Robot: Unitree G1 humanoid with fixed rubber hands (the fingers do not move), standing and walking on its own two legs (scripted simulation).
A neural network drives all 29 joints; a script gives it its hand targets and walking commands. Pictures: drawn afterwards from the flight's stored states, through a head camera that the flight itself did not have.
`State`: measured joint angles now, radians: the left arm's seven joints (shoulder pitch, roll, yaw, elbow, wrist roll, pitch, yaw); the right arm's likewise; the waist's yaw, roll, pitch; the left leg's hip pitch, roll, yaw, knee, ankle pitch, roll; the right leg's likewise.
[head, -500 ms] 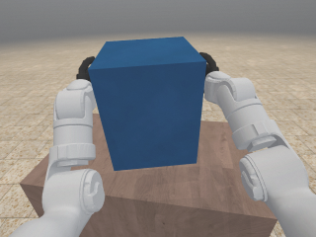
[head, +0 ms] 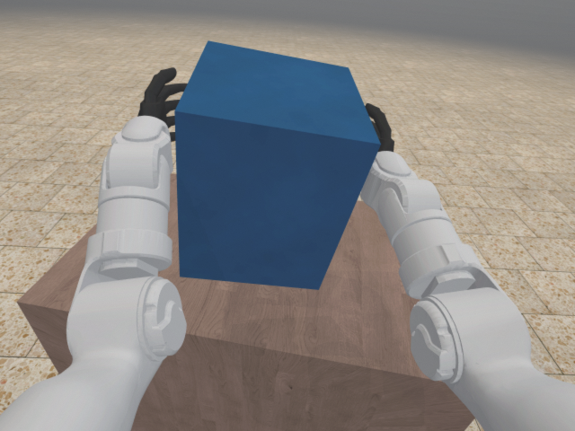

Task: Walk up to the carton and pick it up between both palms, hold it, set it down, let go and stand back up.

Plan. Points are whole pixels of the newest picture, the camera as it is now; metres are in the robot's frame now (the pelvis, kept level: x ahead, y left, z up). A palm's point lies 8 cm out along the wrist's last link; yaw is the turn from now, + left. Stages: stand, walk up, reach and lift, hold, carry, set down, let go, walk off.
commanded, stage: set down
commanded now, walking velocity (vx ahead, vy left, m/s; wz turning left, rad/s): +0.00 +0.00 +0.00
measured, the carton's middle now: (265, 170) +0.41 +0.01 +0.24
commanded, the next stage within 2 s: none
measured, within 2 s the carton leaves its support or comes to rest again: neither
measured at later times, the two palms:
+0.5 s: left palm (184, 155) +0.43 +0.12 +0.25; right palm (387, 190) +0.37 -0.17 +0.22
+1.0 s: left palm (196, 164) +0.45 +0.10 +0.22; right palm (388, 206) +0.37 -0.18 +0.19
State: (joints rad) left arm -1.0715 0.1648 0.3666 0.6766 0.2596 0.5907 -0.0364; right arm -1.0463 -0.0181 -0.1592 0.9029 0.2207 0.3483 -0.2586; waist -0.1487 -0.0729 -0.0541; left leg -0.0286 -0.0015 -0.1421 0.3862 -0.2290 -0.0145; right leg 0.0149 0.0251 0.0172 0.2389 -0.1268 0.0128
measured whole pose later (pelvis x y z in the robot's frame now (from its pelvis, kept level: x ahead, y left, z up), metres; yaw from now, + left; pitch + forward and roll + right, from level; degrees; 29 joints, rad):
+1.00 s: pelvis +0.00 +0.01 +0.00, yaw -2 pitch -5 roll -1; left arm -1.05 0.15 0.38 0.94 0.27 0.33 -0.05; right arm -0.90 0.07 -0.32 0.84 0.02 0.22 -0.24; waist -0.19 -0.05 -0.01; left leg -0.06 -0.02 -0.09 0.36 -0.21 0.01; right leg -0.03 0.00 0.01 0.23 -0.11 0.03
